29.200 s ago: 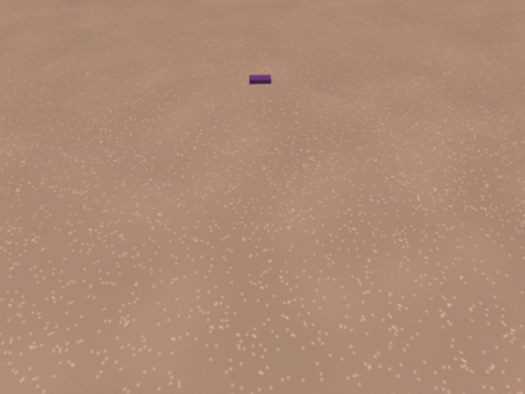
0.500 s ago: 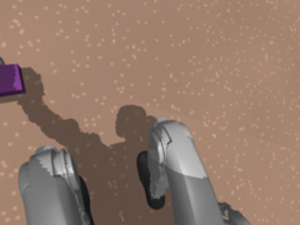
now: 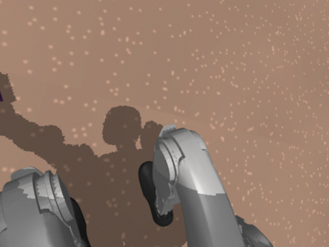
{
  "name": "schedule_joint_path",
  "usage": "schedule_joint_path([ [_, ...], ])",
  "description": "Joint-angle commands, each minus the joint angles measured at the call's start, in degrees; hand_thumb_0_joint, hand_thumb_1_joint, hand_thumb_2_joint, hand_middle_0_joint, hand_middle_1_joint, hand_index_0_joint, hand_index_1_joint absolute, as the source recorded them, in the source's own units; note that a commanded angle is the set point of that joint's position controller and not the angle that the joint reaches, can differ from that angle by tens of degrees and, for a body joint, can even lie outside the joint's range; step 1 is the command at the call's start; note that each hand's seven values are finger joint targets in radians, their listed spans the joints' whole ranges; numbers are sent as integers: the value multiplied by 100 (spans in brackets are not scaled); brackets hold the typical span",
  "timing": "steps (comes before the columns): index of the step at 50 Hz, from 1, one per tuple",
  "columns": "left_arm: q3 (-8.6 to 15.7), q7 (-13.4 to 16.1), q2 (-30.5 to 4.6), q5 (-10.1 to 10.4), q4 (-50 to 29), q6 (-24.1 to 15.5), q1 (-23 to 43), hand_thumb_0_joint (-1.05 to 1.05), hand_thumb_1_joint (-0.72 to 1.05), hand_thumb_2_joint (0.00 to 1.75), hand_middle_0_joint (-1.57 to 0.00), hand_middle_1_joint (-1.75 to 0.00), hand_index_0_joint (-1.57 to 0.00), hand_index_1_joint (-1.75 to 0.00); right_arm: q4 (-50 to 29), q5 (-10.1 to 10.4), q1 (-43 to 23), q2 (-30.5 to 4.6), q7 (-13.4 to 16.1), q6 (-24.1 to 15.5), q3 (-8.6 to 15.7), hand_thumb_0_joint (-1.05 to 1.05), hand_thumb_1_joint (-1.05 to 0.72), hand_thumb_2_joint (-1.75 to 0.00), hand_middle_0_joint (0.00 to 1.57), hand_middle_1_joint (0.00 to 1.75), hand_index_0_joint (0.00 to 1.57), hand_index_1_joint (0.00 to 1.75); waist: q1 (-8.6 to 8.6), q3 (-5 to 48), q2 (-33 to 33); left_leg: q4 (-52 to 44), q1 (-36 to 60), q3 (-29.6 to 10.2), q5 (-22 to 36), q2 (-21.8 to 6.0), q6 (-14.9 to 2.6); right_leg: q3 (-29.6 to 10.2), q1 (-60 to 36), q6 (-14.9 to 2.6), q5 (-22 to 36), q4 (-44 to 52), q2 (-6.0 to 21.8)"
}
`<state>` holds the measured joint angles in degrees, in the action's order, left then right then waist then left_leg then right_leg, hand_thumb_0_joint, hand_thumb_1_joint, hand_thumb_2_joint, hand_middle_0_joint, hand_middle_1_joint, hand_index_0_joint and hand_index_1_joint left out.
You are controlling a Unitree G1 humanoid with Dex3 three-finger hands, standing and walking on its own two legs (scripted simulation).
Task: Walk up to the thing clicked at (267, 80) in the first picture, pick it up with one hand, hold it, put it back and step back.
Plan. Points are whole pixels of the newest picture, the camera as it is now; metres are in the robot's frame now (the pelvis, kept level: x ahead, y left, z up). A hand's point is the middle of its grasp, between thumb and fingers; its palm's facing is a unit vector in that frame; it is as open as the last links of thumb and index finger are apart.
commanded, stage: rest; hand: left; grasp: from above
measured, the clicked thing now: out of the picture +0.49 +0.33 -0.25
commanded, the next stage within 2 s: open in 0.90 s
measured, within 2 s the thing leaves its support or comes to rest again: rests again in 0.64 s
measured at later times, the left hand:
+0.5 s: hand out of the picture +0.47 +0.32 -0.25, palm faces -0.45 -0.12 -0.89, open 9.8 cm
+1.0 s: hand out of the picture +0.48 +0.32 -0.26, palm faces -0.44 -0.12 -0.89, open 9.8 cm
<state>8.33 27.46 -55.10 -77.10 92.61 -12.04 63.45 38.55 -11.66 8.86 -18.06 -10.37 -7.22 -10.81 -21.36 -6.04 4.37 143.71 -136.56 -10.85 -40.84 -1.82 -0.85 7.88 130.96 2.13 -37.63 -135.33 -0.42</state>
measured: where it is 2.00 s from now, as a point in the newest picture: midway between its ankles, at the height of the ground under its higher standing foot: (121, 223)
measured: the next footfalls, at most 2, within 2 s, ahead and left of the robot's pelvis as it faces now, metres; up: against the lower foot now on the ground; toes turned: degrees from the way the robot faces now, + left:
none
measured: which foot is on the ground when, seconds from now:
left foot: down 0.00-1.00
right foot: down 0.00-1.00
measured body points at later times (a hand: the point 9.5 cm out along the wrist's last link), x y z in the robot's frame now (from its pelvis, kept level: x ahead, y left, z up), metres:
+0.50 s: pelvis +0.00 +0.00 -0.01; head +0.28 +0.12 +0.32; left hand +0.49 +0.32 -0.20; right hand +0.03 -0.27 -0.05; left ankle +0.06 +0.12 -0.27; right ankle +0.11 -0.12 -0.27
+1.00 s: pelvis +0.00 +0.00 -0.01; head +0.29 +0.12 +0.31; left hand +0.50 +0.32 -0.21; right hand +0.03 -0.25 -0.05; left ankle +0.06 +0.12 -0.27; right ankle +0.11 -0.12 -0.27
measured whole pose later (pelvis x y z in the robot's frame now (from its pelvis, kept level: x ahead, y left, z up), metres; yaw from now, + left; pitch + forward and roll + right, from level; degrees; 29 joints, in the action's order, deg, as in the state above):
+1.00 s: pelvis +0.00 +0.00 -0.01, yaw -3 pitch +29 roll -15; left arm 8.3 32.2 -62.9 -76.3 98.1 -12.4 64.4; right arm 36.0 -14.1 6.8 -20.3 -12.8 -12.3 -17.5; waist -24.1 -11.0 8.6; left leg 146.7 -136.0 -14.3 -41.6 -2.1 -0.9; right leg 10.5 129.4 3.0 -36.8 -135.5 -1.7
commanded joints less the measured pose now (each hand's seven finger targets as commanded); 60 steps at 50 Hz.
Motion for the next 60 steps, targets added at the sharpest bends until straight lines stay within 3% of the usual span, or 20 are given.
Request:
schedule_joint_path([
  [1,265,235,-1715,132,-698,26,1597,0,79,63,-109,-55,-111,-52,53,-8,1383,-1868,54,-11,473,0,-89,-89,20,30,20,30,-176,4024,-2805,-1344,3235,466,1714,11,9,525,-2184,-391,1677,1090,-292],
  [5,391,252,-1900,63,-805,-56,1676,0,78,63,-109,-54,-111,-52,-49,-62,1363,-1970,55,-19,426,0,-89,-89,20,30,20,30,-244,3815,-2801,-1244,3143,455,1690,7,22,551,-2162,-419,1616,1136,-295],
  [6,307,237,-1742,67,-772,-74,1665,0,78,63,-109,-54,-111,-52,-100,-73,1327,-1949,53,-35,393,0,-89,-89,20,30,20,30,-275,3732,-2828,-1254,3220,428,1679,15,40,580,-2067,-422,1577,1097,-286],
  [7,405,259,-1956,50,-810,-105,1672,0,79,63,-109,-56,-111,-53,-41,-85,1348,-1934,47,-27,370,0,-89,-89,20,30,20,30,-269,3793,-2968,-1282,3255,421,1654,-13,38,581,-2171,-406,1575,1093,-304],
  [13,180,337,-1872,-7,-868,-229,1670,0,77,65,-108,-56,-110,-54,-76,-147,1268,-1966,38,-74,313,0,-89,-90,20,30,20,30,-313,3786,-3016,-1209,3294,400,1539,-39,51,615,-2187,-391,1546,1107,-334],
  [15,323,413,-2077,11,-762,-234,1534,0,78,67,-107,-59,-109,-57,-6,-185,1272,-1963,37,-71,273,0,-89,-90,20,30,20,30,-266,3872,-3123,-1239,3345,361,1627,-55,62,647,-2271,-382,1622,1066,-351],
  [18,157,454,-1883,5,-623,-232,1607,0,76,70,-108,-58,-109,-57,-27,-216,1257,-1984,-17,-107,240,0,-89,-90,20,30,20,30,-397,3650,-3049,-1184,3317,322,1660,-74,68,682,-2151,-376,1686,1019,-360],
  [20,223,492,-2046,-20,-609,-231,1626,0,77,69,-108,-57,-109,-56,-5,-220,1248,-2019,-22,-123,201,0,-89,-90,20,30,20,30,-401,3592,-3051,-1136,3251,315,1662,-74,52,704,-2152,-370,1692,1029,-363],
  [31,60,678,-2006,-40,-266,-130,1535,0,73,67,-104,-59,-106,-57,-114,-249,1067,-2091,-103,-271,68,0,-89,-90,20,30,20,30,-450,3371,-3090,-1281,3287,182,1527,-117,79,782,-2041,-346,1631,951,-387],
  [33,83,703,-2050,-35,-268,-128,1602,0,72,67,-104,-58,-105,-57,-138,-238,1013,-2130,-114,-316,66,0,-90,-90,20,30,20,30,-467,3314,-3083,-1276,3240,151,1445,-127,90,794,-1982,-355,1555,948,-387],
  [34,-83,702,-1865,17,-370,-131,1708,0,71,67,-104,-58,-105,-56,-204,-220,927,-2079,-129,-352,28,0,-90,-90,20,30,20,30,-476,3354,-3160,-1303,3291,153,1450,-122,94,787,-2006,-348,1577,947,-391],
  [35,115,746,-2119,44,-240,-119,1644,0,71,65,-103,-59,-105,-57,-83,-217,944,-2121,-122,-353,43,0,-90,-90,20,30,20,30,-454,3340,-3135,-1294,3266,120,1372,-138,93,807,-1981,-343,1520,950,-383],
  [38,21,752,-2023,-10,-266,-86,1642,0,69,66,-102,-59,-103,-57,-145,-228,1034,-2131,-152,-400,6,0,-90,-90,20,30,20,30,-553,3280,-3117,-1243,3211,180,1449,-129,67,780,-2068,-322,1629,959,-383],
  [42,141,765,-2216,110,-290,-52,1627,0,65,65,-100,-57,-101,-55,-113,-214,1072,-2128,-167,-454,-50,0,-90,-90,20,30,20,30,-527,3408,-2999,-1139,3148,213,1649,-140,29,731,-2387,-299,1827,1051,-422],
  [48,-2,642,-2131,185,-230,-38,1575,0,62,66,-97,-59,-99,-58,-131,-201,1068,-2144,-197,-476,-89,0,-90,-90,20,30,20,30,-582,3309,-3045,-1143,3114,181,1545,-163,36,744,-2348,-306,1717,1038,-421],
  [50,83,630,-2223,212,-232,-36,1438,0,62,65,-98,-56,-99,-55,-82,-208,1095,-2117,-193,-446,-154,0,-90,-90,20,30,20,30,-532,3383,-3060,-1185,3205,144,1724,-181,63,765,-2398,-301,1824,1040,-412],
  [54,95,574,-2280,239,-249,-105,1446,0,30,57,-66,-57,-67,-55,-143,-207,1030,-2115,-178,-385,-218,0,-89,-90,20,30,20,30,-547,3313,-3068,-1228,3163,97,1641,-186,83,797,-2364,-323,1725,1045,-408],
  [55,-34,534,-2150,234,-162,-98,1434,0,22,54,-59,-57,-61,-55,-187,-202,977,-2129,-179,-405,-208,0,-89,-90,20,30,20,30,-595,3146,-2958,-1160,3056,120,1450,-176,54,767,-2262,-314,1619,1038,-401],
  [58,111,561,-2397,257,-474,-175,1502,0,-2,58,-48,-60,-49,-58,-143,-200,1015,-2124,-150,-363,-224,0,-89,-90,20,30,20,30,-519,3339,-3085,-1233,3142,116,1505,-195,64,785,-2386,-308,1652,1096,-417],
  [60,35,543,-2245,219,-264,-190,1387,0,-7,62,-45,-63,-45,-62,-179,-227,1002,-2106,-158,-357,-270,0,-89,-90,20,30,20,30,-587,3104,-3041,-1200,3134,77,1543,-202,85,815,-2209,-314,1652,1041,-397],
])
